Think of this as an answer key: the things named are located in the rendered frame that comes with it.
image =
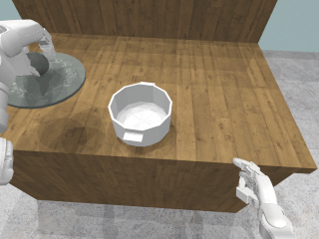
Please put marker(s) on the lid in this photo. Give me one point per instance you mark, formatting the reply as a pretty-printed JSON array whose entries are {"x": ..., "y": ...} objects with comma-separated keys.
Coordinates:
[{"x": 64, "y": 78}]

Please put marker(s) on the table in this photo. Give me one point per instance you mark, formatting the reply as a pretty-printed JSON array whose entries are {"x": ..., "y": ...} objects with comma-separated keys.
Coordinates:
[{"x": 226, "y": 104}]

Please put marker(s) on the left robot upper arm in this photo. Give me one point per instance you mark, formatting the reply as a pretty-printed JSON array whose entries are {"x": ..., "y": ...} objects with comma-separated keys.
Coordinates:
[{"x": 6, "y": 161}]

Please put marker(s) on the knob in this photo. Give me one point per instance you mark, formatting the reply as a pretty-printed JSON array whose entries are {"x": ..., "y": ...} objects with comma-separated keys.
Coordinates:
[{"x": 39, "y": 62}]

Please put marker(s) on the pot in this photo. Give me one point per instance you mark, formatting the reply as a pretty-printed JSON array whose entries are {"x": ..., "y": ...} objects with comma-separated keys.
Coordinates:
[{"x": 140, "y": 113}]

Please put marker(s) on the right robot hand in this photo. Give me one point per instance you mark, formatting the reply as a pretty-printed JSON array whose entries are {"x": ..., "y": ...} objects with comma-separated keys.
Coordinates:
[{"x": 258, "y": 189}]

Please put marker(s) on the robot left forearm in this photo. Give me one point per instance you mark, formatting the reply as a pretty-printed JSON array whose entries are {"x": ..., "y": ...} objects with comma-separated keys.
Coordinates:
[{"x": 10, "y": 46}]

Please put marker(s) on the left robot hand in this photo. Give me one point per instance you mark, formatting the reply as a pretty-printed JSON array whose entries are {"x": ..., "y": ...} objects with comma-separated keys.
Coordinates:
[{"x": 30, "y": 32}]

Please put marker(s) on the robot right forearm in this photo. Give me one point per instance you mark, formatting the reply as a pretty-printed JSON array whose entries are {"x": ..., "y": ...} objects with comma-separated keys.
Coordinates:
[{"x": 273, "y": 224}]

